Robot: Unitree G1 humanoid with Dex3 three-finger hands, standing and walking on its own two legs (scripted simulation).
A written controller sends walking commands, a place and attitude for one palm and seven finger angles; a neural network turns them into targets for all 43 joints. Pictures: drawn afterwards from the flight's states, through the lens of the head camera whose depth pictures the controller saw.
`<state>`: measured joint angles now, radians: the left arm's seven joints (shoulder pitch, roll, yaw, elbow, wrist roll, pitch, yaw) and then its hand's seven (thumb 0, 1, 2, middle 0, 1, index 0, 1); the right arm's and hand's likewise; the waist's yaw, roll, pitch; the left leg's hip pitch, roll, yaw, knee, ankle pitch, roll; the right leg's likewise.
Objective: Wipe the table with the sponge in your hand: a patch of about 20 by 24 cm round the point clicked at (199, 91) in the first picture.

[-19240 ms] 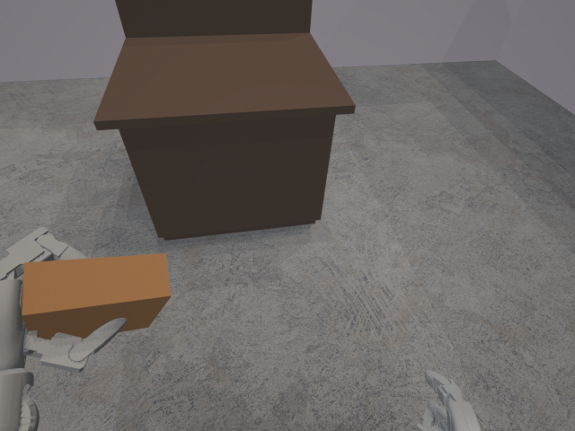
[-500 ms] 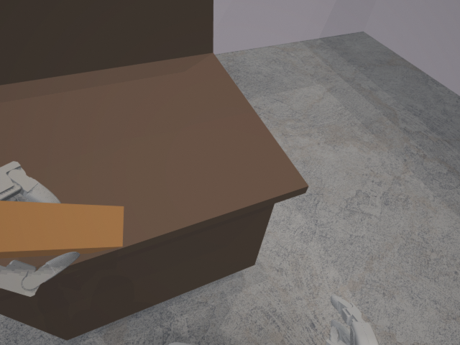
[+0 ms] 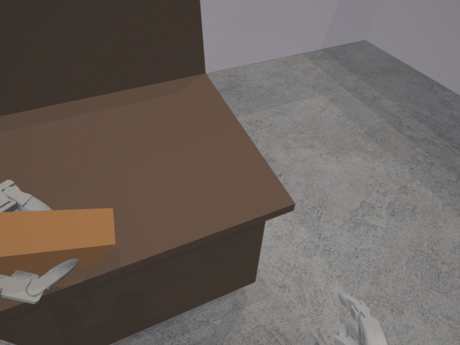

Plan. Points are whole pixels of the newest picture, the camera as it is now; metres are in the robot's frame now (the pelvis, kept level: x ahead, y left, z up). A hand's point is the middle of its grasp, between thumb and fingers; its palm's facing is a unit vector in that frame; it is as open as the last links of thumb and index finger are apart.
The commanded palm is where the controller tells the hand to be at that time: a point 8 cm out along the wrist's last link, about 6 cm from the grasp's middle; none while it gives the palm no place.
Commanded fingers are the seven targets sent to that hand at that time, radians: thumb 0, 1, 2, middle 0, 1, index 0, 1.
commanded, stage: come to a stop and stand still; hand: left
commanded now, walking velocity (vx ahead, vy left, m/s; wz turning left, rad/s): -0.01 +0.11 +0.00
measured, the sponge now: (70, 242) +0.22 +0.22 +0.14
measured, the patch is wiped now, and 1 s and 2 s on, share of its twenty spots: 0.00 0.00 0.00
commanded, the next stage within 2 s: look again from close up in 1.62 s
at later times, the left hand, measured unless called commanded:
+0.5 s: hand (16, 232) +0.22 +0.30 +0.15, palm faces +0.21 -0.84 -0.49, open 9.2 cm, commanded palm +0.17 +0.35 +0.18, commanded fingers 0.00 0.10 1.30 -1.20 -1.60 -1.20 -1.60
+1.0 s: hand out of the picture +0.19 +0.34 +0.16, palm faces +0.38 -0.84 -0.38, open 9.2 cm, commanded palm +0.14 +0.36 +0.18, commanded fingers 0.00 0.10 1.30 -1.20 -1.60 -1.20 -1.60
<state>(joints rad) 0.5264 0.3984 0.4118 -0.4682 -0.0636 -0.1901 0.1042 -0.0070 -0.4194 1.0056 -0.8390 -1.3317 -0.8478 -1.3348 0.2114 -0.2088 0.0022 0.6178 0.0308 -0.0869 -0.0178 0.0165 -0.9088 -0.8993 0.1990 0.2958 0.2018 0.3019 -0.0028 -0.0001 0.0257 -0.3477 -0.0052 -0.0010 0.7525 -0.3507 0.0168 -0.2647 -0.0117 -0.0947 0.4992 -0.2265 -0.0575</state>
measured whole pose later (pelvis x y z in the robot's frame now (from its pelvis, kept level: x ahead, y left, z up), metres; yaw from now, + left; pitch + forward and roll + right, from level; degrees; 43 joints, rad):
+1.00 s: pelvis -0.04 +0.09 +0.00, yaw -3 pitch -2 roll -1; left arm 0.37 0.34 0.35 -0.36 0.00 -0.16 0.09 -0.01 -0.43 1.02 -0.84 -1.33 -0.85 -1.34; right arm 0.23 -0.21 0.02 0.56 0.00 -0.09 -0.02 0.02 -0.91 -0.90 0.20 0.30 0.20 0.30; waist 0.04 0.01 0.02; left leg -0.23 -0.07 0.09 0.43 -0.18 0.07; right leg -0.18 0.02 -0.07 0.43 -0.21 -0.03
